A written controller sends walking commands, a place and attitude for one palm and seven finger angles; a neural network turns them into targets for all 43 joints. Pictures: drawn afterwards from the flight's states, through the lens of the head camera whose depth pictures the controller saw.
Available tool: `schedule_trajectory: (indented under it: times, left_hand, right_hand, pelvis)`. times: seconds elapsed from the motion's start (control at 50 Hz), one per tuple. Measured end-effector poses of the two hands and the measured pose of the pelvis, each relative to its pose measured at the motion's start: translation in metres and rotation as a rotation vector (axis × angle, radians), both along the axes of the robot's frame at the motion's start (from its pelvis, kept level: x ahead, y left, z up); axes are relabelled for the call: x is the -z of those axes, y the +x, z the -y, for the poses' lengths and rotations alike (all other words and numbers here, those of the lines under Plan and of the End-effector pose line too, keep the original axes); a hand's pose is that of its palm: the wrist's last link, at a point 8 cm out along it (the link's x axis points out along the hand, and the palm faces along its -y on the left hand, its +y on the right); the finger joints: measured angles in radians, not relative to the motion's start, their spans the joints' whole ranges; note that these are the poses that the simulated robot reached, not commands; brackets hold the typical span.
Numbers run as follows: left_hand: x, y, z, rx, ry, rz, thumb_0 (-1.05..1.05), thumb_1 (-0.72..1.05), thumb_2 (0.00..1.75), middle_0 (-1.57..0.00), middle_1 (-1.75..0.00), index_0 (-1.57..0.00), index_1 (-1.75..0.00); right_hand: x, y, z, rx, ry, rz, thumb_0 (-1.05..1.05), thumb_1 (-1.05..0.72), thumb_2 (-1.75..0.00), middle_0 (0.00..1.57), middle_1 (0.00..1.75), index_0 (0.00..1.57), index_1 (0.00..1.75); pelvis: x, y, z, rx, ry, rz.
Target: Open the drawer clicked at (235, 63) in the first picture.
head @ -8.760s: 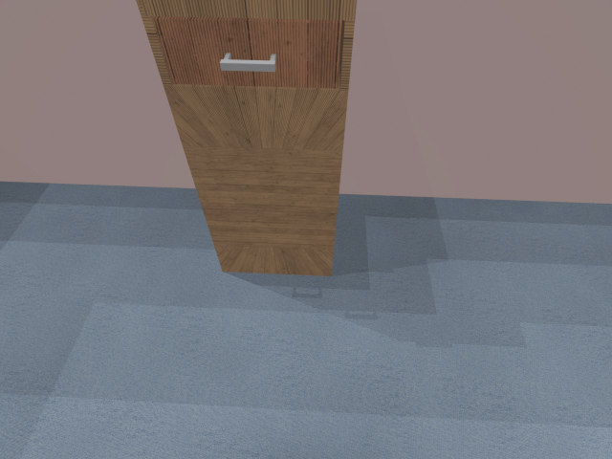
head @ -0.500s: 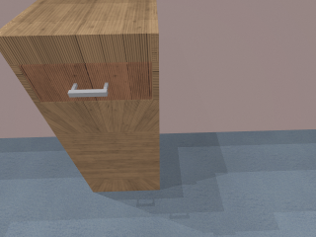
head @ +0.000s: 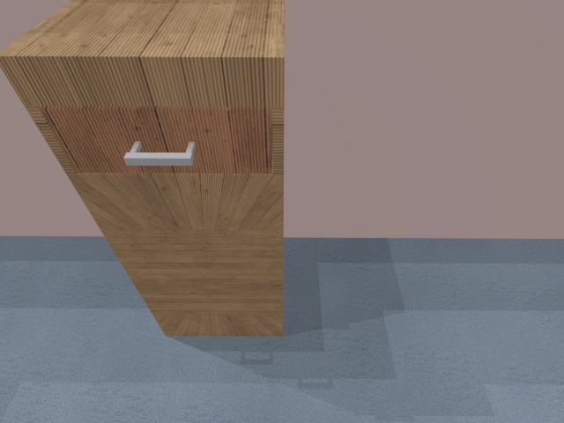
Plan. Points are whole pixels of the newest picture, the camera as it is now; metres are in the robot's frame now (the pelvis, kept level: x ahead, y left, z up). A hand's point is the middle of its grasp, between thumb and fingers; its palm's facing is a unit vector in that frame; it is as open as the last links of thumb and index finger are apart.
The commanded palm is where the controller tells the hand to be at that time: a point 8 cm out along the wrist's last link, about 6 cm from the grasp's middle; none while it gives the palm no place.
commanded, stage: look again from close up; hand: left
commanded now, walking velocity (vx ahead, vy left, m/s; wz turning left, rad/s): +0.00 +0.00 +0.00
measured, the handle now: (161, 152) +0.53 +0.26 +0.10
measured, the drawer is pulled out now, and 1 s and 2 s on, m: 0.00 0.00 0.00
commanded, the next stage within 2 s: raise the hand with hooked fingers in 0.48 s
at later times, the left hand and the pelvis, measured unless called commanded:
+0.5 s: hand out of the picture +0.02 +0.23 -0.18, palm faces +0.00 -0.98 -0.21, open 7.4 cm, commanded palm none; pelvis -0.01 +0.05 +0.00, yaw -1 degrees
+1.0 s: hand (114, 414) +0.14 +0.24 -0.05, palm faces -0.13 -0.23 -0.97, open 8.6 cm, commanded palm +0.14 +0.27 +0.02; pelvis -0.01 +0.03 -0.03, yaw -4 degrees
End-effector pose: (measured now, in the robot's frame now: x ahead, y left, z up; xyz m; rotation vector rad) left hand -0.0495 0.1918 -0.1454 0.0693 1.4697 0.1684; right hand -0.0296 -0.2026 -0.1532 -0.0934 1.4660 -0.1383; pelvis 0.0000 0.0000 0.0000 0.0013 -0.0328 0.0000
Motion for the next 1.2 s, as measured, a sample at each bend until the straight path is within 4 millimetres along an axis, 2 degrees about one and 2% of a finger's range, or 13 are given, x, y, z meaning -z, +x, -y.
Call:
schedule_trajectory:
  times: [0.14, 0.38, 0.6, 0.62, 0.72, 0.78, 0.82, 0.86, 0.9, 1.0, 1.06, 1.12, 1.2]
  left_hand:
    - [0.003, 0.009, -0.026, 0.056, 0.03, 0.037, 0.01, 0.9, 0.9, -0.2, -0.3, -0.2, -0.3]
    - [0.001, 0.063, -0.079, 0.095, 0.07, 0.172, 0.01, 0.91, 0.9, -0.2, -0.3, -0.19, -0.3]
    - [0.004, 0.053, -0.086, 0.095, 0.052, 0.102, 0.01, 0.91, 0.9, -0.2, -0.3, -0.19, -0.3]
    - [-0.001, 0.06, -0.087, 0.149, 0.07, 0.121, 0.01, 0.91, 0.9, -0.2, -0.3, -0.19, -0.3]
    - [-0.085, 0.157, -0.106, 0.354, 0.384, 0.619, 0.03, 0.89, 0.88, -0.21, -0.32, -0.2, -0.32]
    - [-0.145, 0.21, -0.101, 0.559, 0.626, 0.866, 0.02, 0.84, 0.86, -0.21, -0.35, -0.2, -0.34]
    - [-0.175, 0.231, -0.093, 0.693, 0.794, 0.977, 0.02, 0.81, 0.85, -0.21, -0.37, -0.2, -0.36]
    - [-0.189, 0.237, -0.083, 0.807, 0.918, 1.023, 0.02, 0.77, 0.83, -0.21, -0.39, -0.2, -0.39]
    - [-0.185, 0.229, -0.073, 0.899, 0.968, 1.011, 0.01, 0.73, 0.82, -0.21, -0.42, -0.2, -0.41]
    - [-0.151, 0.179, -0.061, 1.041, 0.977, 0.862, 0.01, 0.61, 0.77, -0.22, -0.49, -0.22, -0.49]
    - [-0.147, 0.159, -0.068, 1.06, 1.046, 0.807, 0.01, 0.53, 0.74, -0.24, -0.54, -0.23, -0.53]
    - [-0.167, 0.165, -0.078, 1.026, 1.163, 0.865, 0.01, 0.45, 0.71, -0.26, -0.58, -0.25, -0.58]
    - [-0.211, 0.203, -0.079, 0.973, 1.304, 1.011, 0.01, 0.35, 0.67, -0.27, -0.64, -0.26, -0.64]
  right_hand:
    - [0.007, 0.008, -0.006, 0.005, -0.008, 0.067, 0.0, -0.91, -0.9, 0.2, 0.3, 0.2, 0.3]
    - [0.001, 0.004, -0.039, -0.02, -0.013, 0.089, 0.01, -0.92, -0.9, 0.2, 0.3, 0.2, 0.3]
    - [-0.003, 0.011, -0.046, -0.034, -0.025, 0.066, 0.0, -0.91, -0.9, 0.2, 0.3, 0.2, 0.3]
    - [-0.005, 0.015, -0.043, -0.035, -0.039, 0.087, 0.01, -0.92, -0.9, 0.2, 0.3, 0.2, 0.3]
    - [-0.019, 0.07, -0.019, -0.045, -0.125, 0.43, 0.02, -0.93, -0.9, 0.2, 0.3, 0.21, 0.3]
    - [-0.028, 0.12, -0.009, -0.075, -0.133, 0.618, 0.02, -0.92, -0.9, 0.2, 0.3, 0.2, 0.3]
    - [-0.04, 0.153, -0.004, -0.089, -0.125, 0.72, 0.02, -0.92, -0.9, 0.2, 0.3, 0.2, 0.3]
    - [-0.053, 0.182, -0.002, -0.103, -0.107, 0.789, 0.01, -0.91, -0.9, 0.2, 0.3, 0.2, 0.3]
    - [-0.065, 0.208, 0.0, -0.131, -0.084, 0.825, 0.01, -0.91, -0.9, 0.2, 0.3, 0.2, 0.3]
    - [-0.083, 0.253, -0.003, -0.284, -0.069, 0.836, 0.01, -0.91, -0.9, 0.2, 0.3, 0.2, 0.3]
    - [-0.081, 0.27, -0.007, -0.366, -0.077, 0.818, 0.01, -0.91, -0.9, 0.2, 0.3, 0.2, 0.3]
    - [-0.073, 0.279, -0.014, -0.406, -0.068, 0.807, 0.01, -0.91, -0.9, 0.2, 0.3, 0.2, 0.3]
    - [-0.059, 0.276, -0.024, -0.383, -0.014, 0.8, 0.01, -0.91, -0.9, 0.2, 0.3, 0.2, 0.3]
  pelvis:
    - [0.008, -0.01, -0.016, 0.008, -0.035, -0.019]
    - [0.006, -0.01, -0.045, 0.016, -0.004, -0.01]
    - [0.005, -0.005, -0.057, 0.018, -0.004, -0.025]
    - [0.005, -0.006, -0.058, 0.023, -0.005, -0.026]
    - [0.011, -0.005, -0.059, 0.022, 0.019, -0.046]
    - [0.015, -0.007, -0.059, 0.024, 0.013, -0.072]
    - [0.017, -0.009, -0.057, 0.041, 0.015, -0.094]
    - [0.02, -0.011, -0.053, 0.064, 0.02, -0.113]
    - [0.022, -0.012, -0.047, 0.082, 0.028, -0.129]
    - [0.027, -0.014, -0.03, 0.071, 0.034, -0.151]
    - [0.031, -0.013, -0.02, 0.043, 0.028, -0.156]
    - [0.035, -0.013, -0.013, 0.012, 0.016, -0.144]
    - [0.036, -0.011, -0.009, -0.01, 0.006, -0.122]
